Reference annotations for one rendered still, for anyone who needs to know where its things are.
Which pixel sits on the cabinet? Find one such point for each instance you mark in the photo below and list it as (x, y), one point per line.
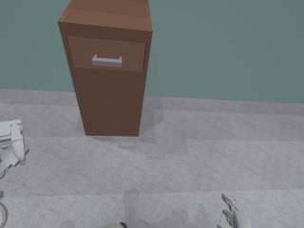
(110, 101)

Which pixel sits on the handle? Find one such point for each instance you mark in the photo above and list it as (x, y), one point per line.
(106, 62)

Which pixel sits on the left robot hand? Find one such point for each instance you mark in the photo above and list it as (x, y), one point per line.
(13, 143)

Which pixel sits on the right robot hand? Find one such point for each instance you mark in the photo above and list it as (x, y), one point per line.
(239, 219)

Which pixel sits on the drawer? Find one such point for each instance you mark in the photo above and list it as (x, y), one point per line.
(83, 50)

